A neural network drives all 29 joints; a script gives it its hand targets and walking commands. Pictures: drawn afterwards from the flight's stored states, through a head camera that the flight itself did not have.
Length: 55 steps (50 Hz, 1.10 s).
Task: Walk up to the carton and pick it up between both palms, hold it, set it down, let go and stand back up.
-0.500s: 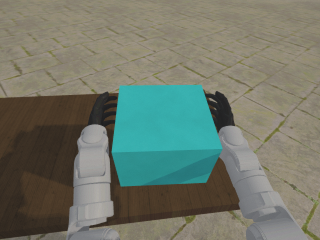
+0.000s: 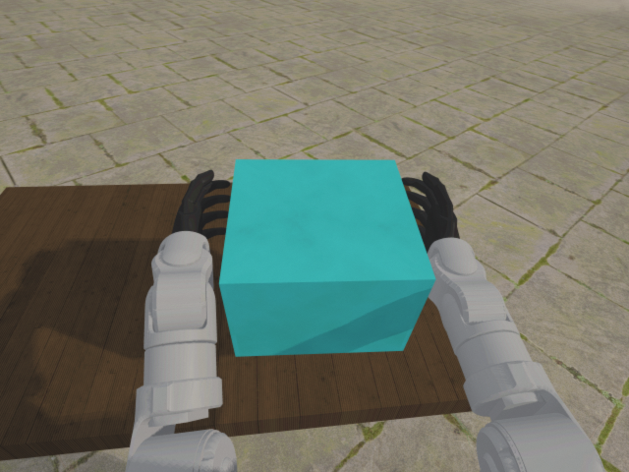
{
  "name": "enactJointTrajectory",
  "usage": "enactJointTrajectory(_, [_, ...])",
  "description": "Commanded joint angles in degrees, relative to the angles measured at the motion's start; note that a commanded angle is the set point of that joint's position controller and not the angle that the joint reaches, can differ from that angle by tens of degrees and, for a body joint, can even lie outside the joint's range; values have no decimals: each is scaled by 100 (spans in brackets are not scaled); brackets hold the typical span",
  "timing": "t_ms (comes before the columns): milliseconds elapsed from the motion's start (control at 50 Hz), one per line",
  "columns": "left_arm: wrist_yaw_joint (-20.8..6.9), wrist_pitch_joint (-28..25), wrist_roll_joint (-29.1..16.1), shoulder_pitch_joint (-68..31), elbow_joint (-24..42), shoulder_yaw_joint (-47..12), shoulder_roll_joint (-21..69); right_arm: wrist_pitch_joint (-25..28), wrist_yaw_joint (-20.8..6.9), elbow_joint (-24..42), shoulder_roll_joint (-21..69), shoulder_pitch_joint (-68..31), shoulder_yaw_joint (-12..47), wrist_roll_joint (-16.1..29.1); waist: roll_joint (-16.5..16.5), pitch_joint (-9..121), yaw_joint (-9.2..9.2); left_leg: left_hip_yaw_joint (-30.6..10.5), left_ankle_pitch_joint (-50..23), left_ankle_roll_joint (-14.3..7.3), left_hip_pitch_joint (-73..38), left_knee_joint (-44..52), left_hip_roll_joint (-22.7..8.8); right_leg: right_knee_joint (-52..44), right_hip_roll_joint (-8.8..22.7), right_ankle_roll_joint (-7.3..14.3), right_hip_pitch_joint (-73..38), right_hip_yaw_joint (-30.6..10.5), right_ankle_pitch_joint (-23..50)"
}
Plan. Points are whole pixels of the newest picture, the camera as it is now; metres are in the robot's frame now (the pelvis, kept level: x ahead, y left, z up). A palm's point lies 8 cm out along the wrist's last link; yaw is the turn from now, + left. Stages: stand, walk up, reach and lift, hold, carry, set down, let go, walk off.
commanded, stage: hold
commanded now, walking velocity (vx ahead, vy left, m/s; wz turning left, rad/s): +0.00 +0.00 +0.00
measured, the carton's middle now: (318, 254) +0.36 +0.01 +0.13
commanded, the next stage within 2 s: none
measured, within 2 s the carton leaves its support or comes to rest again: neither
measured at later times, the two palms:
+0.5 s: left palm (195, 238) +0.35 +0.16 +0.17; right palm (447, 236) +0.35 -0.15 +0.17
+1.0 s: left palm (194, 235) +0.36 +0.16 +0.16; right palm (441, 236) +0.36 -0.15 +0.16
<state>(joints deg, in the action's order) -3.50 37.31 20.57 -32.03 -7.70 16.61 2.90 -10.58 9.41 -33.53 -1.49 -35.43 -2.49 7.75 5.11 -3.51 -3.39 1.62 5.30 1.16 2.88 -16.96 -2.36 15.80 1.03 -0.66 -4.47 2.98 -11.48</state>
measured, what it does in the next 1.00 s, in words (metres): stands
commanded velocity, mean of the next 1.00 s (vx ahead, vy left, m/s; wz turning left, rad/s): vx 0.00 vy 0.00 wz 0.00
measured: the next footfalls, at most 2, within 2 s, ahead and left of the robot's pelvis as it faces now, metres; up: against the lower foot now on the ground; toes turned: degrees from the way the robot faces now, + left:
none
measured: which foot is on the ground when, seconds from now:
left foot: down 0.00-1.00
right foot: down 0.00-1.00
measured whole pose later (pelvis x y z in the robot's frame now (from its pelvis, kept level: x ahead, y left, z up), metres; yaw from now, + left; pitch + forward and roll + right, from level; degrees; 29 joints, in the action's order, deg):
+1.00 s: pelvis +0.01 +0.00 +0.00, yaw +0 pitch -10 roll +0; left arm -3.9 38.9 20.7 -29.1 -2.9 15.8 3.4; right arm -12.2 10.4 -29.5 -2.4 -33.5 0.0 9.7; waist 4.9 -4.3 -4.3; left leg 1.6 6.4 1.1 1.5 -17.5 -2.2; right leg 15.2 1.1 -0.8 -6.4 3.2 -11.9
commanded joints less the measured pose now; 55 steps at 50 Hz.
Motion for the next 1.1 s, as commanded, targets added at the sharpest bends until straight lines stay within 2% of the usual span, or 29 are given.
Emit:
enactJointTrajectory(0, [-685,-190,-872,-3017,727,-2726,2762,315,-489,1894,2783,-4086,2065,432,-623,2169,-67,189,-1359,-82,-1646,-207,304,-294,-435,-165,559,385,1109])
enactJointTrajectory(20, [-676,-164,-882,-2910,793,-2765,2806,300,-469,1937,2767,-4011,2104,448,-678,2232,-132,183,-1514,-47,-1747,-256,291,-259,-441,-152,546,394,1281])
enactJointTrajectory(60, [-685,-128,-842,-2887,988,-2746,2727,196,-430,1866,2728,-3789,2126,488,-611,2050,-121,177,-1539,-45,-1695,-267,308,-262,-459,-172,512,383,1287])
enactJointTrajectory(80, [-676,-112,-834,-2865,1078,-2755,2710,181,-424,1981,2756,-3792,2190,545,-721,2118,-97,175,-1604,-18,-1722,-297,312,-230,-440,-165,423,355,1384])
enactJointTrajectory(140, [-665,-80,-894,-2954,1162,-2881,2703,132,-404,2142,2719,-3854,2213,567,-723,2078,-156,150,-1528,0,-1687,-272,315,-233,-439,-163,539,346,1355])
enactJointTrajectory(240, [-674,-6,-812,-2979,937,-2773,2691,18,-436,1994,2736,-3845,2063,435,-629,1680,-140,190,-879,-69,-1429,-91,305,-333,-399,-148,616,358,823])
enactJointTrajectory(260, [-678,-14,-866,-2986,1041,-2811,2685,36,-438,2154,2750,-3887,2131,487,-566,1895,-132,189,-999,-77,-1489,-109,310,-293,-410,-156,532,352,983])
enactJointTrajectory(280, [-698,11,-781,-2931,809,-2683,2634,-34,-422,2023,2765,-3857,2088,465,-520,1698,-83,220,-903,-113,-1391,-76,342,-311,-365,-180,574,307,989])
enactJointTrajectory(320, [-746,33,-772,-2913,805,-2652,2684,-42,-412,1952,2775,-3833,2057,428,-558,1745,-100,247,-806,-123,-1377,-45,339,-304,-365,-178,504,272,955])
enactJointTrajectory(340, [-771,28,-727,-2855,760,-2571,2629,-24,-407,2098,2827,-3941,2115,445,-388,1749,-57,250,-790,-165,-1368,-31,362,-306,-355,-200,439,290,1076])
enactJointTrajectory(400, [-831,4,-662,-3026,650,-2420,2576,-33,-387,2012,2912,-4104,2103,396,-368,1734,-25,284,-606,-204,-1303,-9,385,-305,-315,-235,472,266,1037])
enactJointTrajectory(420, [-847,1,-679,-2991,640,-2393,2595,-11,-388,2098,2956,-4118,2141,391,-257,1760,-7,289,-574,-235,-1261,11,390,-304,-331,-243,416,276,1103])
enactJointTrajectory(440, [-856,-9,-695,-3059,730,-2410,2577,-2,-384,2074,2928,-4103,2124,409,-322,1847,-58,284,-631,-234,-1315,-1,393,-296,-339,-242,410,279,1148])
enactJointTrajectory(460, [-863,-28,-685,-3124,667,-2376,2520,-19,-381,1996,2964,-4120,2139,384,-322,1736,12,302,-521,-240,-1257,19,397,-315,-321,-252,484,256,1020])
enactJointTrajectory(500, [-863,-69,-705,-3233,663,-2428,2554,27,-391,2024,2987,-4194,2131,353,-370,1823,-25,306,-496,-220,-1261,22,399,-303,-299,-242,510,248,949])
enactJointTrajectory(540, [-857,-85,-656,-3218,511,-2325,2537,47,-407,1943,3023,-4231,2070,298,-347,1789,65,319,-333,-262,-1209,53,399,-332,-307,-242,580,249,730])
enactJointTrajectory(580, [-860,-105,-654,-3305,456,-2321,2546,61,-427,1715,3009,-4135,1997,231,-403,1713,-43,322,-199,-249,-1202,96,395,-351,-283,-242,632,270,580])
enactJointTrajectory(640, [-873,-101,-630,-3326,242,-2283,2578,99,-439,1565,2978,-4136,1854,160,-384,1593,-69,347,-60,-272,-1179,157,394,-400,-257,-233,754,266,360])
enactJointTrajectory(660, [-873,-133,-652,-3281,377,-2298,2584,144,-449,1667,3002,-4122,1880,180,-321,1798,-53,343,-208,-272,-1230,118,394,-374,-304,-245,693,285,489])
enactJointTrajectory(680, [-879,-132,-629,-3252,323,-2266,2552,126,-447,1596,2982,-4070,1879,170,-406,1713,-38,349,-311,-257,-1264,87,392,-366,-280,-243,669,284,635])
enactJointTrajectory(760, [-843,-195,-792,-3179,740,-2592,2761,242,-399,2003,2975,-4154,2063,381,-604,2247,-145,278,-1137,-88,-1595,-167,379,-238,-365,-209,477,355,1245])
enactJointTrajectory(780, [-831,-163,-759,-3023,634,-2608,2728,191,-392,1857,2853,-4007,2047,388,-602,2047,-161,257,-1157,-87,-1590,-151,362,-273,-367,-187,534,362,1187])
enactJointTrajectory(800, [-818,-173,-829,-3057,855,-2702,2733,215,-393,2010,2861,-3978,2098,410,-617,2211,-174,247,-1230,-65,-1642,-169,354,-259,-389,-178,476,375,1161])
enactJointTrajectory(840, [-787,-154,-815,-2958,896,-2782,2745,182,-403,1964,2818,-3840,2131,423,-638,2069,-198,210,-1344,-23,-1637,-188,357,-280,-400,-171,478,386,1137])
enactJointTrajectory(920, [-775,-106,-779,-2803,962,-2739,2655,131,-412,1960,2698,-3637,2176,465,-586,1891,-165,196,-1424,-12,-1653,-178,309,-297,-433,-158,514,385,1134])
enactJointTrajectory(960, [-746,-99,-868,-2844,1123,-2892,2740,173,-405,2272,2729,-3819,2273,521,-709,2077,-140,163,-1587,17,-1644,-207,307,-265,-429,-124,468,365,1226])
enactJointTrajectory(1020, [-692,-98,-911,-2756,1293,-2929,2679,175,-380,2566,2742,-3835,2413,595,-609,2212,-104,132,-1830,35,-1746,-297,291,-226,-481,-170,402,395,1513])
enactJointTrajectory(1060, [-693,-52,-889,-2641,1245,-2959,2700,142,-352,2637,2721,-3851,2443,615,-548,2186,-109,142,-1799,15,-1746,-289,309,-235,-452,-176,371,367,1570])
enactJointTrajectory(1080, [-704,-46,-825,-2715,1282,-2889,2603,60,-341,2409,2702,-3681,2385,588,-610,1991,-136,160,-1607,6,-1702,-238,316,-251,-413,-180,445,333,1460])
